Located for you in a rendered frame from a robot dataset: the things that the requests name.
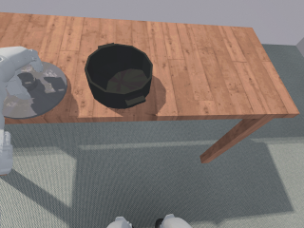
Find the robot left forearm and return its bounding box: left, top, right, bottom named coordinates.
left=0, top=55, right=15, bottom=131

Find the left robot shin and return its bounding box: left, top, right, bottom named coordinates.
left=115, top=217, right=127, bottom=222

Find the lid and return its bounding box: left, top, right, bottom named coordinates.
left=2, top=61, right=67, bottom=120

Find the knob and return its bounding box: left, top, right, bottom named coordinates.
left=17, top=72, right=38, bottom=92

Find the robot left upper arm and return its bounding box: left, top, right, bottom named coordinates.
left=0, top=129, right=13, bottom=228

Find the robot shin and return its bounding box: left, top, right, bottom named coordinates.
left=115, top=217, right=127, bottom=222
left=162, top=214, right=175, bottom=222

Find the pot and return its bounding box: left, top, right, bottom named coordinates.
left=85, top=43, right=153, bottom=109

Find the left robot hand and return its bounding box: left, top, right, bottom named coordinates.
left=0, top=46, right=44, bottom=100

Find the table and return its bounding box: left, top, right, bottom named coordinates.
left=0, top=12, right=300, bottom=176

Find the right robot shin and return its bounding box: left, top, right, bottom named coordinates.
left=162, top=214, right=175, bottom=222

